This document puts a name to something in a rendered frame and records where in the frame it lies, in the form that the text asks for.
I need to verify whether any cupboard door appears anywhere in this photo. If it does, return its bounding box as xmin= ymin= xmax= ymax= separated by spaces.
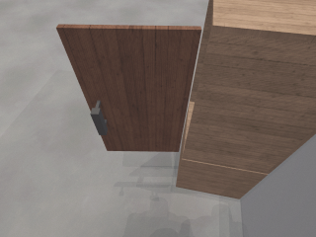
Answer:
xmin=56 ymin=24 xmax=201 ymax=152

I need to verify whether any handle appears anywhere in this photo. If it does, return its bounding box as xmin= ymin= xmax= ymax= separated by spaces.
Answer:
xmin=90 ymin=100 xmax=108 ymax=135

